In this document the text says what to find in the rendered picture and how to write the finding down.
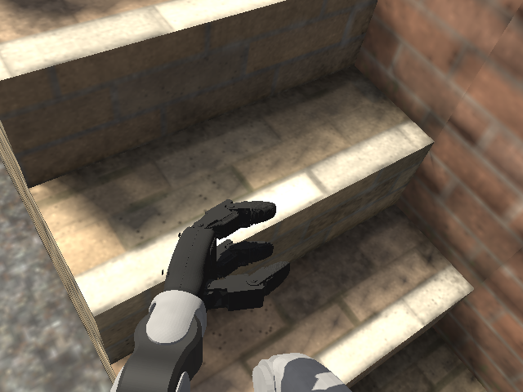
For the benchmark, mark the robot left hand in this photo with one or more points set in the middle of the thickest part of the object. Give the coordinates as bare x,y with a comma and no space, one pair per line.
197,261

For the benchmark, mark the robot left forearm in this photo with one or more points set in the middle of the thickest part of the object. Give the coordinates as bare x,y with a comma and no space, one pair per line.
168,346

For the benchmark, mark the right robot thigh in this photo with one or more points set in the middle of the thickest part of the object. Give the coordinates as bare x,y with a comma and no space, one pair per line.
295,372

